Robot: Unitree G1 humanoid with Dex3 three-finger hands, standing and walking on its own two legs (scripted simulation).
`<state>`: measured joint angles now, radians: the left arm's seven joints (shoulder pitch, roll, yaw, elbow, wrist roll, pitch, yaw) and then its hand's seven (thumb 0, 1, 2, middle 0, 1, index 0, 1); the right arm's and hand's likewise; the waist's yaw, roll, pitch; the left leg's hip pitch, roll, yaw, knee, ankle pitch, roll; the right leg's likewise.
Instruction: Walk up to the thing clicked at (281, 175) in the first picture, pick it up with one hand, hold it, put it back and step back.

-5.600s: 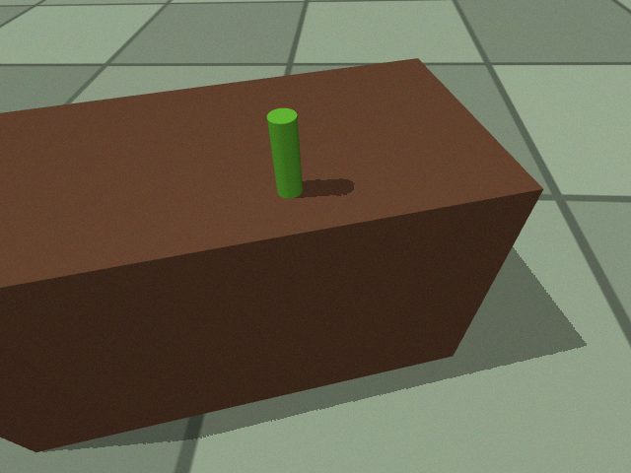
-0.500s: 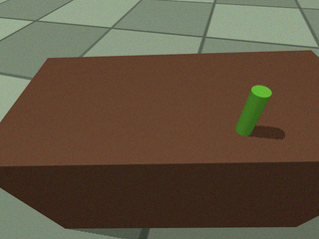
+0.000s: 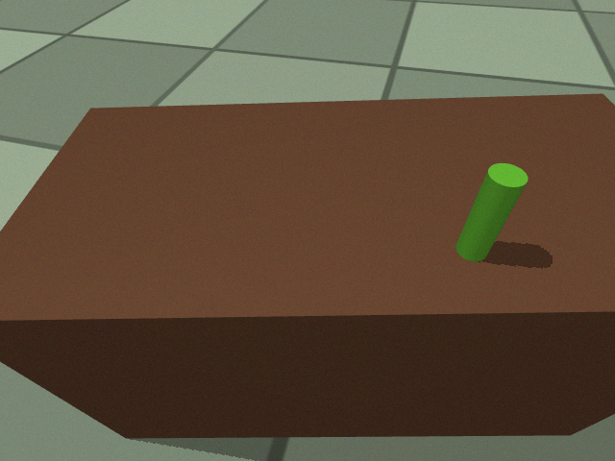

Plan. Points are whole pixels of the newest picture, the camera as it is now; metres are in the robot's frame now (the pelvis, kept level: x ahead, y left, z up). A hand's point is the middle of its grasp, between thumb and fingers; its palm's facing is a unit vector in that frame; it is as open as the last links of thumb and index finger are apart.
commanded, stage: stand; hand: right
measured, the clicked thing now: (487, 216) +0.46 -0.26 +0.05
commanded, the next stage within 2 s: rise first in 0.36 s
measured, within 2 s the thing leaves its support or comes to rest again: neither
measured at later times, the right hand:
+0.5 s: hand out of the picture +0.07 -0.25 -0.16, palm faces -0.01 +0.94 -0.34, open 7.4 cm
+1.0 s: hand (536, 423) +0.19 -0.26 -0.05, palm faces +0.28 +0.89 -0.36, open 16.0 cm
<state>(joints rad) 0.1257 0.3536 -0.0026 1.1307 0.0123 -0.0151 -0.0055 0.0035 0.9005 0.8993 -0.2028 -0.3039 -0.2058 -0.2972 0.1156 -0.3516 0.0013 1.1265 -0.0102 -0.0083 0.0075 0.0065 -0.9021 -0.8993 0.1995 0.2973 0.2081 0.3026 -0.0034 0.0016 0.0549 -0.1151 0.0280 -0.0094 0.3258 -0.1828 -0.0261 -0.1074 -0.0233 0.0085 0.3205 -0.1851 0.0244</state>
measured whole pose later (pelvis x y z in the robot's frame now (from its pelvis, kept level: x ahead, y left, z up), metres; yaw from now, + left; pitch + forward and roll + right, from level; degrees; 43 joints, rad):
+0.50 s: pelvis +0.00 +0.00 +0.00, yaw +0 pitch -1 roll +0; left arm 0.13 0.35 0.00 1.10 0.00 -0.01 0.00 0.00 0.89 0.89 -0.19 -0.29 -0.20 -0.29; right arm 0.12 -0.35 0.00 1.09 0.00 0.00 0.00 0.01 -0.89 -0.89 0.19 0.29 0.20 0.29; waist 0.00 0.00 0.05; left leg -0.13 0.02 -0.01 0.34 -0.19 -0.02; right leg -0.12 -0.03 0.01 0.34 -0.19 0.03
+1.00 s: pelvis +0.01 +0.00 -0.01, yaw -1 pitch +0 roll +0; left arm 0.23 0.24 0.09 0.60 -0.04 -0.08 0.08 0.00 -0.24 0.10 -0.06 -0.06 -0.07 -0.05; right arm 0.29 -0.30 -0.17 0.40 0.05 -0.08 -0.08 0.00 0.22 -0.12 0.05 0.05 0.06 0.06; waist -0.03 -0.03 0.00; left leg -0.17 0.03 0.00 0.41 -0.24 -0.02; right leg -0.17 -0.02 0.02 0.41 -0.24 0.03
